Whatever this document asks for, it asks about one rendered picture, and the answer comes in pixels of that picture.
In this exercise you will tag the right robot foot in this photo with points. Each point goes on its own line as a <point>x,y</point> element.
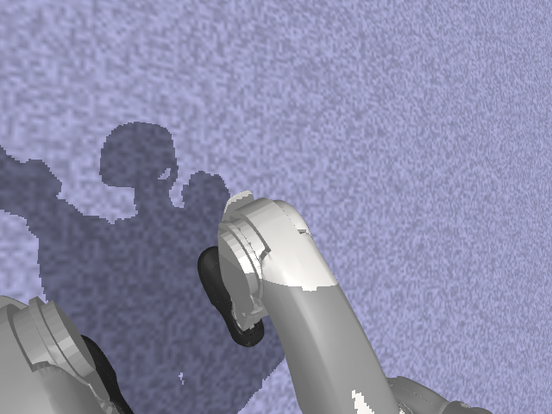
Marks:
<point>210,275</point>

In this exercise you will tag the right robot hand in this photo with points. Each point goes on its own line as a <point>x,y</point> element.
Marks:
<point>414,398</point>

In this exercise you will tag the left robot foot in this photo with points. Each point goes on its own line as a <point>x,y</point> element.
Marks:
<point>107,376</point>

